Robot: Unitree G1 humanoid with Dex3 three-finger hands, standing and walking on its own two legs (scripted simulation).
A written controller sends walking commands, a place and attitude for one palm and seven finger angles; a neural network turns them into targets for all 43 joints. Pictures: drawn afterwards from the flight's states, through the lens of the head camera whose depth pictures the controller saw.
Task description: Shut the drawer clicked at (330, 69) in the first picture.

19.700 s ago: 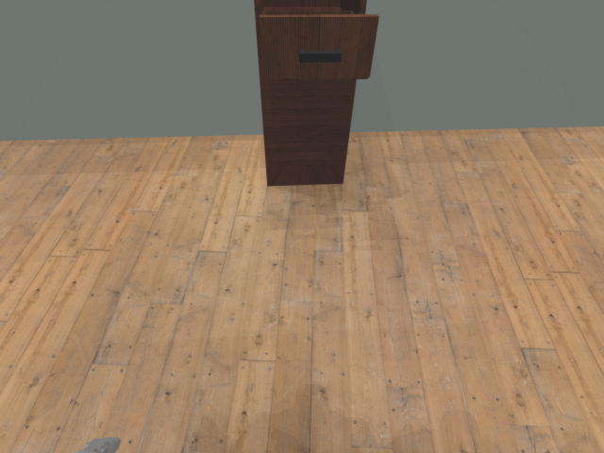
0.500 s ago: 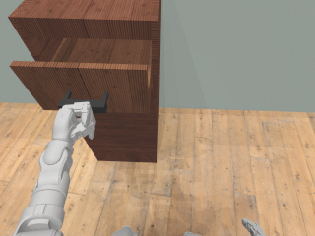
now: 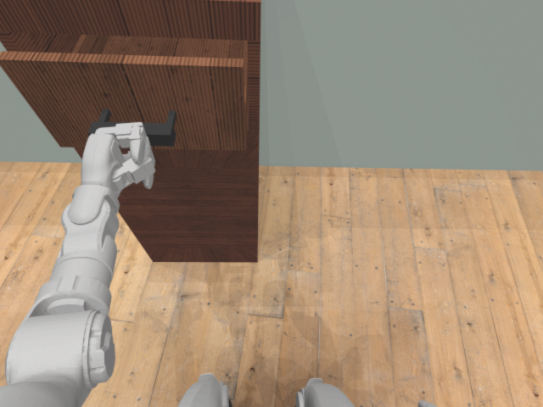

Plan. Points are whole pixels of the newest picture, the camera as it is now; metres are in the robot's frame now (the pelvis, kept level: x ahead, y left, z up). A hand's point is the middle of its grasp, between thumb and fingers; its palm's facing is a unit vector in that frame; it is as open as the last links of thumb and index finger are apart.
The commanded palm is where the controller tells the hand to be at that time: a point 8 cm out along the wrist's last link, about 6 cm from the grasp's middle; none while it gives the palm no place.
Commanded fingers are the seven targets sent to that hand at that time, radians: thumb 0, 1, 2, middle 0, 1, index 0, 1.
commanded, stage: push the drawer shut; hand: left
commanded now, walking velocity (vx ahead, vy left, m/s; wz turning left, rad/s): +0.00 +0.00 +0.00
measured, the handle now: (136, 124) +0.54 +0.19 +0.07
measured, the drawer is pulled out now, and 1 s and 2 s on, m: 0.06 0.00 0.00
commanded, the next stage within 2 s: pull the fist back off the drawer in 0.70 s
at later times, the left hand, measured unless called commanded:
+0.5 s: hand (155, 132) +0.52 +0.16 +0.08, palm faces -0.04 -1.00 -0.02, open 3.1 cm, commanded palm +0.50 +0.21 +0.08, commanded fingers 0.00 0.90 0.90 -1.40 -1.60 -1.40 -1.60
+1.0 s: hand (156, 132) +0.52 +0.16 +0.08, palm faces -0.01 -1.00 -0.05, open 3.0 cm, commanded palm +0.51 +0.20 +0.08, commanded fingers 0.00 0.90 0.90 -1.40 -1.60 -1.40 -1.60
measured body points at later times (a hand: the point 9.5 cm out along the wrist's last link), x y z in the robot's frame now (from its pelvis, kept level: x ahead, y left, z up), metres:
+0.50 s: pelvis +0.01 +0.01 -0.01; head +0.12 +0.02 +0.43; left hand +0.51 +0.22 +0.08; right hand +0.00 -0.25 -0.12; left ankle +0.04 +0.12 -0.69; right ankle +0.00 -0.11 -0.69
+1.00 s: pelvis -0.02 +0.01 -0.02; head +0.11 +0.03 +0.41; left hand +0.51 +0.21 +0.08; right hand -0.02 -0.26 -0.13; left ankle +0.04 +0.12 -0.69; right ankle +0.00 -0.11 -0.69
